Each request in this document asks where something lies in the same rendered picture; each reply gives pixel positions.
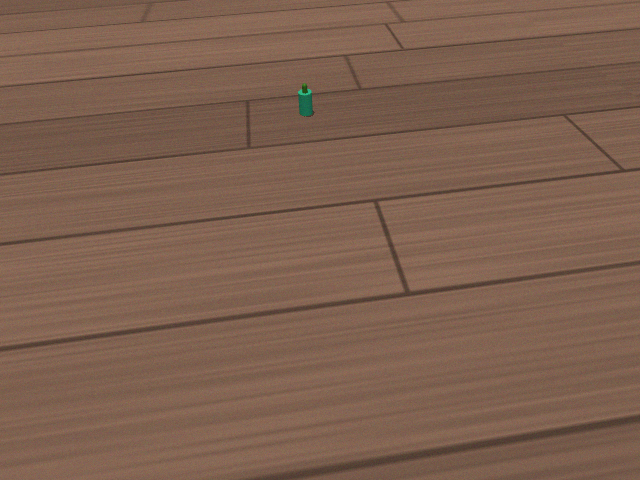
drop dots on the bottle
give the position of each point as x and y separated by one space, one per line
305 101

